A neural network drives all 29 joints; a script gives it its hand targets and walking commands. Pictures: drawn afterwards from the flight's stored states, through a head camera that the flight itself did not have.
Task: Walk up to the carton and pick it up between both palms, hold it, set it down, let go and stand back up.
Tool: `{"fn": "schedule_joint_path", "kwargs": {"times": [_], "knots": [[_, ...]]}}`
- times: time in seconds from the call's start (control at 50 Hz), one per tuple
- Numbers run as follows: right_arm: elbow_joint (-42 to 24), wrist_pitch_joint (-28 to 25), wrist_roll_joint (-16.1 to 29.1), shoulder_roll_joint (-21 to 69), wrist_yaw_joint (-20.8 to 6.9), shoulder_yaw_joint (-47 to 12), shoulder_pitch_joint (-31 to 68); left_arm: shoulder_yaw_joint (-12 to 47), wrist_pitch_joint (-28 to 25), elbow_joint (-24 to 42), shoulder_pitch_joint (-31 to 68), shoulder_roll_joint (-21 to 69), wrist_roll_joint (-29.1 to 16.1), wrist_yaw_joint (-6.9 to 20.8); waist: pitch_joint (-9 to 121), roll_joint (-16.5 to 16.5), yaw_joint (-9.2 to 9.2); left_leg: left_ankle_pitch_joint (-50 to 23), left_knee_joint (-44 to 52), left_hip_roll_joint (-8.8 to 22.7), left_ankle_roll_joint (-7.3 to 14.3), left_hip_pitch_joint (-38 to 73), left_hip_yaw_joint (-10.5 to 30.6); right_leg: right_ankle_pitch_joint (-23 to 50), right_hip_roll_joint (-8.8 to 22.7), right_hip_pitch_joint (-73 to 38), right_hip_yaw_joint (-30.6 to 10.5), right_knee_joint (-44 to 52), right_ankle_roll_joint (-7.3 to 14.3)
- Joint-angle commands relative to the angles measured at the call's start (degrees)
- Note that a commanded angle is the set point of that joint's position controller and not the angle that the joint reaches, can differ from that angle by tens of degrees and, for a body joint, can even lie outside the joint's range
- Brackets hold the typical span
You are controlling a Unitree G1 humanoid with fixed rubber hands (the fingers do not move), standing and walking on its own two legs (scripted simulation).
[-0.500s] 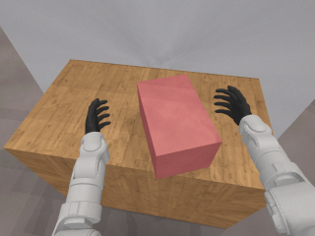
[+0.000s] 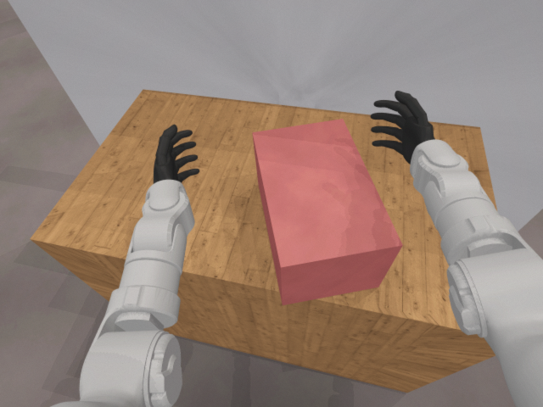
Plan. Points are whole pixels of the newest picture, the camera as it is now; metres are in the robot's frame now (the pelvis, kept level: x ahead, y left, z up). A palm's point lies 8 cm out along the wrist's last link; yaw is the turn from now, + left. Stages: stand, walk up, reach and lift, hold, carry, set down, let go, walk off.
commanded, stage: reach and lift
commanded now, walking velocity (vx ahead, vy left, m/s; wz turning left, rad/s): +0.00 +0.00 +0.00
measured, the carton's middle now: (313, 208) +0.46 +0.02 -0.04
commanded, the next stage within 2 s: none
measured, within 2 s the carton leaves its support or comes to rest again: neither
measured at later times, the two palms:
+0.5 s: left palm (189, 211) +0.37 +0.22 +0.03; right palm (400, 164) +0.49 -0.11 +0.07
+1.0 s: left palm (207, 209) +0.39 +0.19 +0.01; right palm (393, 174) +0.50 -0.11 +0.03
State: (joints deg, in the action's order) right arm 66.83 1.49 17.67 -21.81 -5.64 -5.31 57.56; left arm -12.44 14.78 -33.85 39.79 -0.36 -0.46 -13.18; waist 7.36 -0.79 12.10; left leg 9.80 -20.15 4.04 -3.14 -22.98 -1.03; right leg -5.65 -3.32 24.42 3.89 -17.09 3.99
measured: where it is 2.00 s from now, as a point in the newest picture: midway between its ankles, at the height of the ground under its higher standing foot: outside the picture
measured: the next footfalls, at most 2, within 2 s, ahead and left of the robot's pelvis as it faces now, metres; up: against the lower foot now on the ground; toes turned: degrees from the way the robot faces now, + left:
none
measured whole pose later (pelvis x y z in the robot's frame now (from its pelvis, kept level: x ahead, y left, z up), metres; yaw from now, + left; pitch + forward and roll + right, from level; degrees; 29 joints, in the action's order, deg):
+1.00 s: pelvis +0.01 +0.00 -0.01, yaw -2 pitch +24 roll +0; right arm 83.8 -16.7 9.7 -17.0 -3.0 -1.6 59.9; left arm -18.2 -12.1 -57.5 41.7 5.8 4.7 -11.5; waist 12.9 -0.1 14.0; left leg 12.0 -27.9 4.4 -2.7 -38.2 -2.7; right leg -7.9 -3.4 39.3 2.3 -23.0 3.6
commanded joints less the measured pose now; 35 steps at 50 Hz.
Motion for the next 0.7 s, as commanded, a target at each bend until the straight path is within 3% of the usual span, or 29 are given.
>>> {"fn": "schedule_joint_path", "kwargs": {"times": [0.0, 0.16, 0.26, 0.34, 0.38, 0.42, 0.5, 0.54, 0.64, 0.68], "knots": [[-6.8, -2.2, -0.5, -7.7, 0.4, 2.2, 28.1, -0.5, -3.7, 6.4, 25.1, -5.7, 0.2, 0.3, 30.3, 5.9, 0.36, -16.6, 0.2, -3.3, 0.0, -1.8, -2.5, 18.8, 1.3, -29.6, -5.1, -4.4, -3.4], [-0.1, -4.3, -2.7, -5.4, 0.7, 2.5, 27.5, -2.3, -8.8, -2.9, 25.4, -5.1, 2.2, 2.0, 30.2, 6.6, 0.56, -17.0, 0.9, -3.5, -0.4, -5.2, -3.2, 21.9, 1.8, -31.5, -5.0, -4.8, -4.1], [3.6, -9.0, -5.8, -2.7, 1.0, 3.7, 22.8, -3.7, -14.9, -7.9, 21.6, -3.0, 5.4, 3.6, 28.3, 6.6, -0.06, -18.1, 1.3, -3.7, -0.1, -7.2, -3.4, 22.8, 1.9, -32.3, -4.7, -4.7, -4.0], [2.6, -13.9, -8.0, -1.9, 1.6, 5.9, 23.3, -3.9, -20.4, -8.3, 22.3, -2.3, 6.4, 3.4, 30.3, 6.0, 0.37, -20.0, 0.5, -3.7, -0.2, -8.1, -3.8, 21.3, 1.7, -30.4, -4.2, -4.9, -3.9], [2.1, -15.5, -8.8, -2.0, 1.7, 6.5, 24.9, -3.4, -22.7, -7.5, 23.6, -2.1, 6.1, 2.8, 32.8, 5.8, 0.57, -20.8, -0.5, -3.7, -0.2, -8.3, -3.9, 19.8, 1.5, -29.1, -3.9, -5.3, -3.8], [5.4, -15.0, -8.6, -1.0, 1.4, 5.0, 24.3, -3.3, -24.0, -8.0, 23.5, -1.5, 5.8, 2.2, 32.8, 6.1, 0.47, -19.4, -0.7, -3.5, 0.4, -8.1, -3.8, 14.8, 1.1, -27.4, -4.0, -4.7, -3.0], [7.4, -14.3, -7.9, 0.5, 0.5, 5.0, 24.2, -1.4, -24.0, -12.4, 21.7, -0.8, 3.8, 0.4, 33.4, 6.8, 1.97, -15.6, -3.1, -2.9, 0.7, -9.7, -4.7, 3.6, 1.2, -19.1, -4.3, -4.9, -2.4], [7.8, -14.8, -7.5, 0.1, 0.2, 5.4, 24.1, -0.5, -25.1, -11.6, 22.5, -0.5, 3.1, -0.2, 36.5, 6.0, 1.86, -18.8, -4.8, -2.7, 0.0, -8.2, -4.6, 5.3, 0.5, -17.4, -3.9, -5.6, -2.1], [9.2, -18.3, -6.9, -1.2, 1.0, 4.8, 25.2, -0.6, -27.8, -10.2, 22.3, 0.5, 3.5, -0.1, 41.1, 4.2, 1.82, -27.5, -8.6, -3.2, -1.7, -8.3, -4.9, 17.7, -0.4, -19.2, -3.6, -8.6, -2.3], [9.9, -19.4, -6.1, -1.6, 1.2, 3.8, 25.1, -1.6, -27.8, -11.8, 20.2, 0.7, 4.4, 0.0, 40.6, 5.3, 2.35, -29.0, -9.1, -3.3, -1.6, -9.1, -5.1, 21.4, -0.5, -20.5, -3.6, -9.4, -2.6]]}}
